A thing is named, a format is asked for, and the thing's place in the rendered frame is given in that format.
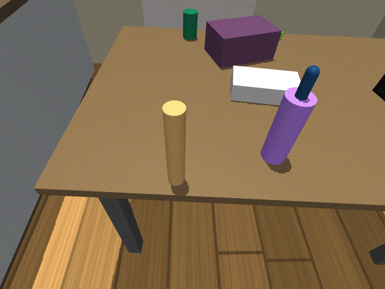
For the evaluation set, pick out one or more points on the table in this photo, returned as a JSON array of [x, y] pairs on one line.
[[114, 146]]

